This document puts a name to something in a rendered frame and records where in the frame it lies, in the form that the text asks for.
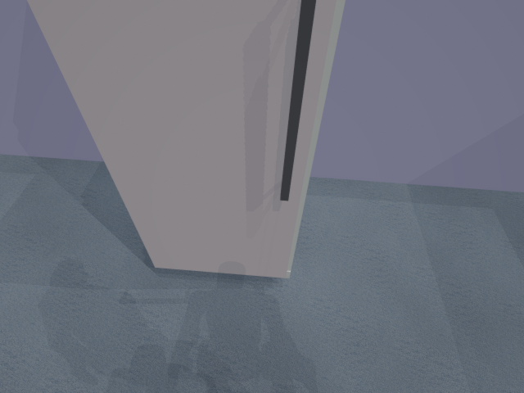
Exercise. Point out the handle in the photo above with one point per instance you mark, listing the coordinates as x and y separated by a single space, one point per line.
306 20

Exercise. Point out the fridge door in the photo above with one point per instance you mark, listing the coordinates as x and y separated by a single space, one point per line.
188 103

